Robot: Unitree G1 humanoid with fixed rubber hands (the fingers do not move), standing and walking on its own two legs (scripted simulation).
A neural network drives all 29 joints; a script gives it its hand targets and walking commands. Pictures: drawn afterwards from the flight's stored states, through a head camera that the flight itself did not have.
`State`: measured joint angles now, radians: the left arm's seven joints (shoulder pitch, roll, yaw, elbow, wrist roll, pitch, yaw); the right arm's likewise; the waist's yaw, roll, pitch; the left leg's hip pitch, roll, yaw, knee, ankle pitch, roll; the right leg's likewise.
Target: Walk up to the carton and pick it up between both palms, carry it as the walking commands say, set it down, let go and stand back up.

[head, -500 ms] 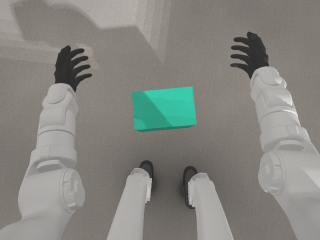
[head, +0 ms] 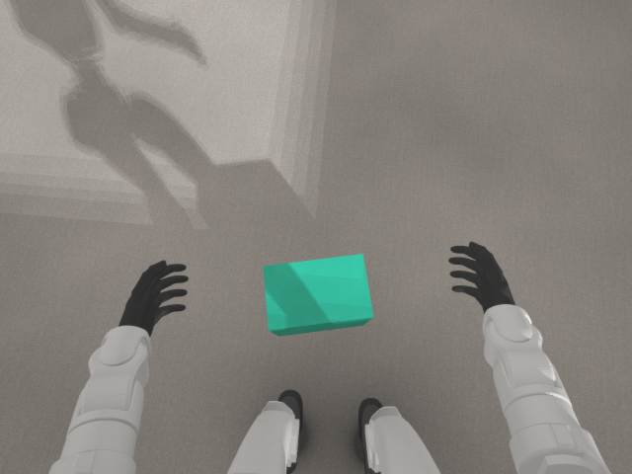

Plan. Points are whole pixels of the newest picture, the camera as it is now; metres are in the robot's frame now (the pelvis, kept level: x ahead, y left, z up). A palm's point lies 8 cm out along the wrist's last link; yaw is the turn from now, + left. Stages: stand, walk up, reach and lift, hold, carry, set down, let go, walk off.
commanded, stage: let go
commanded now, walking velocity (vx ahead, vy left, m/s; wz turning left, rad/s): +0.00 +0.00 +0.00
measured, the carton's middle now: (317, 298) +0.41 +0.03 -0.62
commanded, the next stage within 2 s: stand in 0.82 s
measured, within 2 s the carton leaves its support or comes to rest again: neither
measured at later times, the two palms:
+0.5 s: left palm (133, 405) +0.20 +0.22 -0.02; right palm (575, 412) +0.20 -0.25 -0.02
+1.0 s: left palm (88, 429) +0.17 +0.27 -0.04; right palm (608, 442) +0.17 -0.28 -0.03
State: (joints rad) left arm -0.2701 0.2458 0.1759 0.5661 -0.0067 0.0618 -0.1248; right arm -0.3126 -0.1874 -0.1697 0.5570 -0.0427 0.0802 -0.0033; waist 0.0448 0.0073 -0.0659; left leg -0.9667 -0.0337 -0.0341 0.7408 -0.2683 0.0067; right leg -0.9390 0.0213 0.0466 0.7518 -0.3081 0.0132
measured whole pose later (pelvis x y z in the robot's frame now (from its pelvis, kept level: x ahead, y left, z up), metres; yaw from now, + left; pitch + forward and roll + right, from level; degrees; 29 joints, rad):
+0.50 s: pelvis +0.04 -0.01 +0.04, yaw -1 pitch -1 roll +0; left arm 0.22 0.20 0.05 0.42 0.01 0.09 -0.08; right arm 0.23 -0.21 -0.04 0.43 -0.01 0.08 0.06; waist 0.01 0.00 0.06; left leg -0.16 -0.01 -0.03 0.42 -0.25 -0.01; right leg -0.14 0.03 0.05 0.43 -0.28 -0.01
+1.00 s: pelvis +0.03 -0.01 +0.04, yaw +0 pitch -1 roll +0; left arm 0.22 0.31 0.06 0.60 0.04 0.06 0.00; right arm 0.20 -0.30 -0.04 0.66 -0.05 0.04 -0.01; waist 0.01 -0.02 0.01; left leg -0.20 -0.02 -0.03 0.51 -0.29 0.01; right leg -0.16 0.02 0.05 0.50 -0.31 0.00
